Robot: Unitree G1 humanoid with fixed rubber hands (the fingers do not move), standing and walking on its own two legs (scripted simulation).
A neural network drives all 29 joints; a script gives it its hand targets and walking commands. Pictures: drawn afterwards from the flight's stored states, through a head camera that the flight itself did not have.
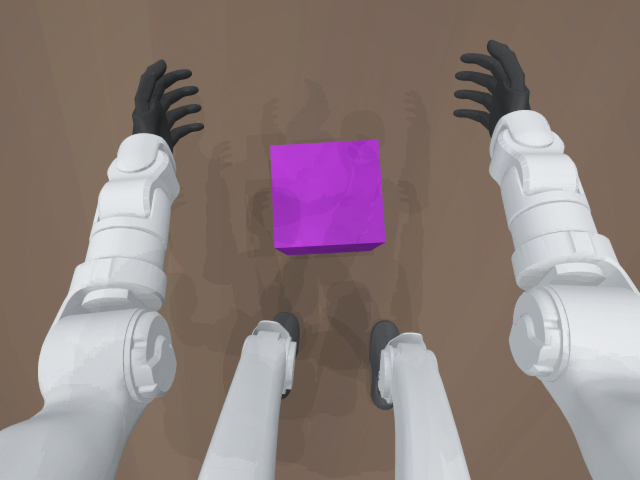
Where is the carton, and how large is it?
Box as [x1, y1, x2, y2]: [270, 139, 385, 254]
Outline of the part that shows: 377,139 270,146 275,248 286,254 370,250 385,241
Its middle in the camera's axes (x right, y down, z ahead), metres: +0.02 -0.07 +0.87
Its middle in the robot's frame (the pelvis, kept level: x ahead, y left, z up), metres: +0.49 +0.04 -0.52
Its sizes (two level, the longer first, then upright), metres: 0.210 0.200 0.250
